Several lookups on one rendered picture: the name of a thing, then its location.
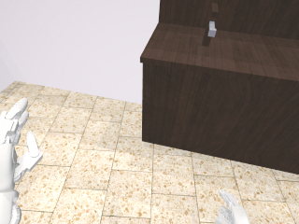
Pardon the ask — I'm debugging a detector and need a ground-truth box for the tap lever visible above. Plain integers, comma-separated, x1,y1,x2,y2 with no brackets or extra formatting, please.
207,21,217,37

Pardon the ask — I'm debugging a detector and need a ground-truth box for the right robot hand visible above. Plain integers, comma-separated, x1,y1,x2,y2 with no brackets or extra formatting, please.
215,189,250,224

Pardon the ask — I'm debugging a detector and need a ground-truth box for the robot left forearm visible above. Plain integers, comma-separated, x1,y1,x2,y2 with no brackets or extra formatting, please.
0,189,21,224

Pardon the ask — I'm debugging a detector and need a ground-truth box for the counter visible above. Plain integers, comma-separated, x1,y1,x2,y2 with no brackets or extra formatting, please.
140,0,299,175

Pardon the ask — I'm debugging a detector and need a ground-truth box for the left robot hand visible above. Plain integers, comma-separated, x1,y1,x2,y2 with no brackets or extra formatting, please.
0,97,43,190

